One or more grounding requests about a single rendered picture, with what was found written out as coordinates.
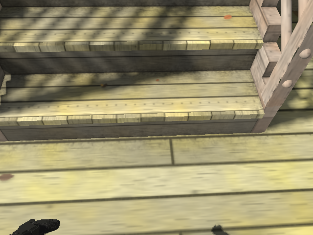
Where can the left robot hand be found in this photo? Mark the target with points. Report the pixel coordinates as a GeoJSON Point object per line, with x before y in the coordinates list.
{"type": "Point", "coordinates": [37, 227]}

